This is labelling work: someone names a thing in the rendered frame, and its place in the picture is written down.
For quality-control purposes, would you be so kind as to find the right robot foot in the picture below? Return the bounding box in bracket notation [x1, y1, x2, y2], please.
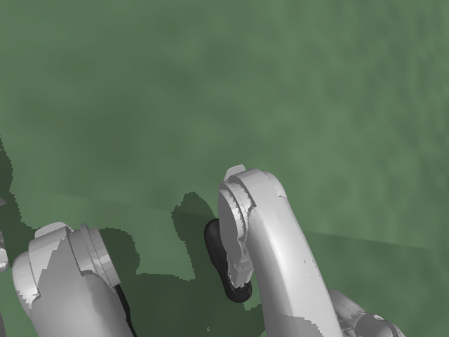
[204, 218, 252, 303]

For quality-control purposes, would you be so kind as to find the right robot hand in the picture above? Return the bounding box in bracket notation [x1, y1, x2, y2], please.
[327, 289, 368, 337]

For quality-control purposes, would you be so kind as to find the right robot arm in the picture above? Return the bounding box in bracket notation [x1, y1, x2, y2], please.
[355, 313, 406, 337]

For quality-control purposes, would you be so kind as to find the left robot foot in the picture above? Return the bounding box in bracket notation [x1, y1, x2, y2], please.
[115, 284, 137, 337]

